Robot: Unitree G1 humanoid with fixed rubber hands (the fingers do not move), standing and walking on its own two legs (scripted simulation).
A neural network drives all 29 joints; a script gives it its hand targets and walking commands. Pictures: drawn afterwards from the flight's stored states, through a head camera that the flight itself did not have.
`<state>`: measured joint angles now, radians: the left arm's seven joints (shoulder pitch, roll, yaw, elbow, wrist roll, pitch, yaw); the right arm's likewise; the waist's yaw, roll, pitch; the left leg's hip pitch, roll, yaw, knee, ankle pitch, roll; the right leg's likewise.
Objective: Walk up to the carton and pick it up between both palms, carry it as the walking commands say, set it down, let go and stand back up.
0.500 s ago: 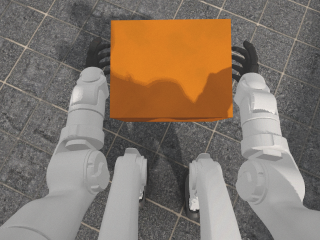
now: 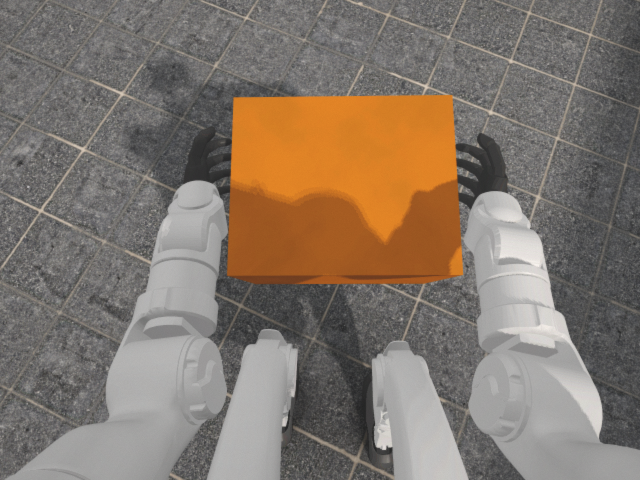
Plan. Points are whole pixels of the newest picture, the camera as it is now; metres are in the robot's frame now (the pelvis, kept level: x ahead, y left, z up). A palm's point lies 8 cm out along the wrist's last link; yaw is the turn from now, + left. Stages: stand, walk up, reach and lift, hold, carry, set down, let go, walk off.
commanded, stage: reach and lift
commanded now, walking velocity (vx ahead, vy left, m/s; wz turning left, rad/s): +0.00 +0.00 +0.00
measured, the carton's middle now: (340, 202) +0.47 +0.01 -0.13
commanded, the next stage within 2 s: none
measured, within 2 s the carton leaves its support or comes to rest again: neither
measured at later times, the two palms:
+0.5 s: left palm (180, 178) +0.43 +0.19 +0.03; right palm (522, 187) +0.43 -0.17 +0.03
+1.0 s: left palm (146, 159) +0.41 +0.19 +0.10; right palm (576, 169) +0.41 -0.17 +0.11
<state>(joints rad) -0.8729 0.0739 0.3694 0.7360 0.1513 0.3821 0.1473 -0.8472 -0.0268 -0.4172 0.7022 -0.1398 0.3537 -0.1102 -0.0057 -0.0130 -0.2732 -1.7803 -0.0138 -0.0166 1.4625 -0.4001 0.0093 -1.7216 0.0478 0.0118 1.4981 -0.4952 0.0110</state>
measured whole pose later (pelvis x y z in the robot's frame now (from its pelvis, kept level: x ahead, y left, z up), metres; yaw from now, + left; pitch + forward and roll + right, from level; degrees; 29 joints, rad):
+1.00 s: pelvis +0.04 +0.00 +0.13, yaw +1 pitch +27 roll -1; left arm -0.55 -0.05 0.41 0.60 0.23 0.39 0.09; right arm -0.54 0.07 -0.43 0.58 -0.24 0.37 -0.03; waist -0.01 -0.01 -0.24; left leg -1.09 -0.02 -0.03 0.91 -0.28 0.01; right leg -1.03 0.04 0.03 0.93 -0.36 0.00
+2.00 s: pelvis +0.08 +0.00 +0.21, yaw +1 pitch -1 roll +0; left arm -0.29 -0.08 0.31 0.37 0.27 0.62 -0.01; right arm -0.28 0.11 -0.33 0.36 -0.29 0.60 0.04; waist 0.00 -0.01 -0.08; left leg -0.20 -0.02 -0.02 0.37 -0.15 0.01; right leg -0.15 0.02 0.05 0.39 -0.22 -0.01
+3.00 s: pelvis +0.08 +0.00 +0.21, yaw +1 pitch -5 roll +0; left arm -0.25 -0.11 0.30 0.24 0.31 0.72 -0.03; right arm -0.25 0.12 -0.31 0.24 -0.32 0.71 0.05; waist 0.00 -0.01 -0.03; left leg -0.08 -0.02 -0.02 0.29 -0.12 0.01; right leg -0.03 0.02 0.06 0.30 -0.18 -0.01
